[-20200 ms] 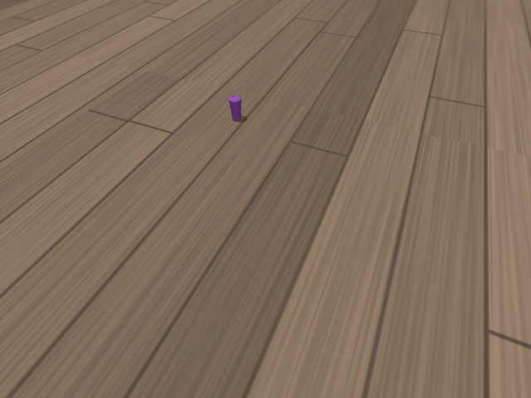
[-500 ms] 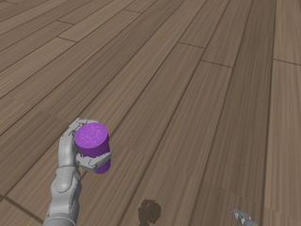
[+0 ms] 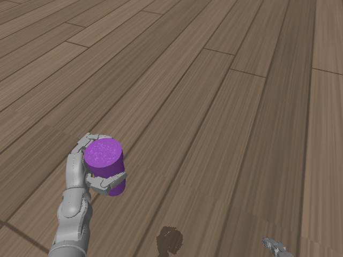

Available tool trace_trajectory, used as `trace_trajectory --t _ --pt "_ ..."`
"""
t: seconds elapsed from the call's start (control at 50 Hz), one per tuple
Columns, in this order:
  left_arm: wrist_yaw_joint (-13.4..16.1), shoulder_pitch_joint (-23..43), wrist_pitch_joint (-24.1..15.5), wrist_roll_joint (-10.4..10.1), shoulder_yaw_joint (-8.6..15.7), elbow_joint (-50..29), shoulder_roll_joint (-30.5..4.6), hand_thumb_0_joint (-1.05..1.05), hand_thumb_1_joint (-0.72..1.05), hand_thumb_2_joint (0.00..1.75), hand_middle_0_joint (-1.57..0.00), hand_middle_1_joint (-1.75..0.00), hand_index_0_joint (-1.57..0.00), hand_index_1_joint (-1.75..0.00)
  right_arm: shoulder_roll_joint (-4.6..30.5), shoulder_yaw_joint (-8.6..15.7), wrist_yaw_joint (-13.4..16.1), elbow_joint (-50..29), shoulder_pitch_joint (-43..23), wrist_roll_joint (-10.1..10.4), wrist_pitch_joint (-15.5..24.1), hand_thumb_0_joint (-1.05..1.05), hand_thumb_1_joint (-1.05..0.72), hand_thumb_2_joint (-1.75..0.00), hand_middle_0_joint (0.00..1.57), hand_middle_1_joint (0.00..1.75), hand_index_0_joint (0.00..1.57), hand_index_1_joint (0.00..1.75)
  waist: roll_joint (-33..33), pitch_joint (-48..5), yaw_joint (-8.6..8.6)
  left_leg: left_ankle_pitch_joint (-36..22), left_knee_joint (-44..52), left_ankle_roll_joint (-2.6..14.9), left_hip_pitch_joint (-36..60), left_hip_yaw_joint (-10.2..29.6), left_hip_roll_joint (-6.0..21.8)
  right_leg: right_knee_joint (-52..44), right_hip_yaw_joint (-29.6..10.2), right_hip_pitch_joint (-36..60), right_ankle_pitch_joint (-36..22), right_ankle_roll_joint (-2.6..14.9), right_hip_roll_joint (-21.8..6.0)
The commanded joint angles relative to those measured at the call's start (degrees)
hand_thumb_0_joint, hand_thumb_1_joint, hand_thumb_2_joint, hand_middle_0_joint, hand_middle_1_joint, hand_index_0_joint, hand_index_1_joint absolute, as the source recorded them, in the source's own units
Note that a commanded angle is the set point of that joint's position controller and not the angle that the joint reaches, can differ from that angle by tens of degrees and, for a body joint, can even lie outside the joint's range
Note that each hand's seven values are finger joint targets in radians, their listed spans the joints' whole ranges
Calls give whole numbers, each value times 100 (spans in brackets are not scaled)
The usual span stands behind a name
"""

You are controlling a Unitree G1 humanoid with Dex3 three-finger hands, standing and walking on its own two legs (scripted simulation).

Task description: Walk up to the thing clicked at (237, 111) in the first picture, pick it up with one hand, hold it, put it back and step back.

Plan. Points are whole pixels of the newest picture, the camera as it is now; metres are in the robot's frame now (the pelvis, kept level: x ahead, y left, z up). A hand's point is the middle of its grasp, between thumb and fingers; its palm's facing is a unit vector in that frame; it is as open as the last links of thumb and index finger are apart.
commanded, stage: hold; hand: left
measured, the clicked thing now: (109, 171) +0.33 +0.17 +0.02
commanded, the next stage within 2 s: crouch in 0.66 s
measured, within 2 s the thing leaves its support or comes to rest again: neither
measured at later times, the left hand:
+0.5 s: hand (106, 163) +0.33 +0.17 +0.04, palm faces +0.12 -0.99 -0.03, open 10.8 cm
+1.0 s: hand (107, 166) +0.34 +0.17 +0.02, palm faces +0.16 -0.99 -0.02, open 10.8 cm
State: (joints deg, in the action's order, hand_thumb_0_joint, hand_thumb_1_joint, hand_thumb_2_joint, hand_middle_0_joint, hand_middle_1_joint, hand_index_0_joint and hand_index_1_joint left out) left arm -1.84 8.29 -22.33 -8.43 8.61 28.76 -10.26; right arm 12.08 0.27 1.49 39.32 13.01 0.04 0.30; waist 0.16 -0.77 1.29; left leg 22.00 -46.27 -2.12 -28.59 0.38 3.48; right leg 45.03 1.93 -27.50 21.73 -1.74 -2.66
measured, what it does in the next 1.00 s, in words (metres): stands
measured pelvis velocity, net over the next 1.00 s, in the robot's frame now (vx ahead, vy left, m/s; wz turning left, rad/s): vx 0.01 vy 0.00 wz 0.00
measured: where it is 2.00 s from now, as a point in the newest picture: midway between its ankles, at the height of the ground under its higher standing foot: outside the picture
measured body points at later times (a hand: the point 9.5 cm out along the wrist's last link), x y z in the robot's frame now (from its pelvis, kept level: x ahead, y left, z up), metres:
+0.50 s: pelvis +0.00 +0.00 +0.00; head +0.04 +0.01 +0.45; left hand +0.32 +0.22 +0.05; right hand +0.13 -0.24 -0.11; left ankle +0.02 +0.14 -0.71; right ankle +0.01 -0.14 -0.71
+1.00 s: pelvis +0.01 +0.00 -0.01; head +0.05 +0.01 +0.44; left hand +0.32 +0.23 +0.03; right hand +0.13 -0.24 -0.12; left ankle +0.02 +0.14 -0.71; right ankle +0.01 -0.14 -0.71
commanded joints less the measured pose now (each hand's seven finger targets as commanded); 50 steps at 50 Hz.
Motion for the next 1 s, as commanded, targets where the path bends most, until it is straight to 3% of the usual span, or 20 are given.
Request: trace_trajectory --t 0.0,0.06,0.08,0.14,0.18,0.2,0.22,0.24,0.3,0.32,0.36,0.44,0.54,0.56,0.58,0.64,0.76,0.86,0.94,0.98 --pt "8 2097 -621 -121 230 -2065 -852 0 9 121 -123 -138 -124 -139 794 311 60 -745 -185 -6 235 0 -91 -90 20 30 20 30 309 -1869 -22 -1165 686 143 869 -130 -278 -640 89 641 -1383 165 248" --pt "15 1869 -571 -164 169 -1836 -689 0 9 121 -123 -138 -124 -139 773 291 50 -753 -194 -2 254 0 -91 -91 20 30 20 30 155 -1707 15 -1325 627 156 786 -124 -272 -618 91 658 -1556 141 255" --pt "52 1712 -561 -176 367 -1680 -786 0 9 121 -123 -138 -124 -139 769 299 57 -727 -204 1 244 0 -91 -91 20 30 20 30 83 -1716 -46 -1388 588 171 723 -128 -276 -616 83 691 -1624 125 250" --pt "82 1908 -586 -127 295 -1892 -822 0 7 121 -124 -139 -125 -140 741 279 67 -738 -207 0 215 0 -91 -91 20 30 20 30 147 -1651 -12 -1262 622 177 695 -150 -285 -637 66 652 -1523 130 233" --pt "48 1501 -528 -132 214 -1253 -575 0 7 121 -125 -140 -126 -140 776 294 49 -756 -235 10 228 0 -92 -91 20 30 20 30 -111 -1432 37 -1126 648 187 576 -126 -260 -644 90 557 -1377 126 253" --pt "71 1985 -630 -135 405 -2036 -917 0 6 121 -124 -139 -125 -140 780 319 53 -766 -225 2 219 0 -91 -91 20 30 20 30 204 -1773 -66 -1203 635 171 680 -145 -276 -613 61 651 -1460 146 234" --pt "72 2084 -666 -102 366 -2276 -977 0 6 121 -123 -139 -124 -140 764 306 71 -780 -198 0 199 0 -91 -91 20 30 20 30 356 -1949 -64 -1281 642 151 844 -153 -290 -613 57 725 -1508 155 227" --pt "39 1813 -604 -76 134 -1842 -718 0 6 120 -123 -139 -124 -139 762 292 71 -766 -166 -14 198 0 -91 -91 20 30 20 30 235 -1719 29 -1325 638 149 810 -126 -263 -576 91 622 -1515 156 262" --pt "64 1870 -555 -136 280 -1810 -754 0 8 121 -123 -138 -124 -139 774 312 60 -728 -136 12 206 0 -91 -90 20 30 20 30 183 -1670 11 -1412 629 147 779 -110 -244 -564 105 597 -1616 161 277" --pt "26 1752 -548 -127 124 -1572 -607 0 8 121 -123 -139 -124 -139 774 300 55 -739 -183 -2 209 0 -91 -91 20 30 20 30 83 -1523 65 -1304 630 157 689 -110 -247 -585 109 570 -1520 148 264" --pt "44 2105 -599 -121 217 -1897 -776 0 8 121 -124 -140 -125 -140 800 327 37 -727 -168 -1 223 0 -91 -90 20 30 20 30 324 -1658 34 -1178 673 129 783 -102 -238 -557 104 475 -1380 178 272" --pt "35 2008 -576 -130 87 -2022 -687 0 8 120 -124 -139 -125 -139 791 315 27 -799 -170 8 233 0 -91 -90 20 30 20 30 271 -1706 38 -1239 668 129 823 -99 -248 -578 118 577 -1427 174 276" --pt "65 1571 -498 -158 284 -1536 -693 0 6 120 -124 -140 -126 -140 763 299 50 -756 -201 -4 224 0 -91 -90 20 30 20 30 -3 -1711 -2 -1411 525 195 642 -152 -276 -614 53 699 -1712 106 232" --pt "85 1910 -544 -140 419 -1892 -910 0 5 121 -124 -140 -125 -140 776 307 59 -770 -204 1 215 0 -91 -90 20 30 20 30 154 -1709 -27 -1369 549 184 665 -170 -291 -633 40 657 -1674 117 226" --pt "80 2045 -563 -106 287 -1963 -847 0 6 121 -124 -140 -125 -140 751 290 57 -781 -208 -1 200 0 -91 -90 20 30 20 30 178 -1677 9 -1267 585 176 680 -163 -289 -631 54 650 -1554 129 227" --pt "42 1671 -538 -130 334 -1589 -735 0 7 123 -125 -142 -127 -142 763 309 45 -800 -257 12 204 0 -91 -90 20 30 20 30 57 -1529 -12 -1071 635 185 604 -139 -285 -657 72 572 -1328 133 241" --pt "39 1811 -558 -139 174 -2113 -715 0 5 120 -118 -134 -120 -134 783 326 46 -770 -99 13 194 0 -90 -91 20 30 20 30 272 -1961 25 -1699 548 157 933 -117 -250 -514 88 692 -1874 152 270" --pt "118 1549 -544 -102 100 -1290 -413 0 1 120 -116 -135 -119 -134 763 325 -5 -731 -168 -27 187 0 -90 -91 20 30 20 30 36 -1437 73 -1455 497 175 540 -94 -228 -478 123 353 -1641 148 268" --pt "192 1957 -832 -6 343 -1281 -679 0 3 121 -117 -136 -120 -135 786 383 -75 -648 -83 -88 165 0 -90 -91 20 30 20 30 97 -1530 72 -1335 285 179 313 -66 -231 -252 106 60 -1547 162 243" --pt "164 1677 -952 9 341 -525 -483 0 1 122 -117 -138 -121 -137 793 405 -128 -628 -141 -112 174 0 -90 -91 20 30 20 30 -88 -1269 106 -1027 123 194 -85 -63 -239 -105 99 -287 -1271 163 238"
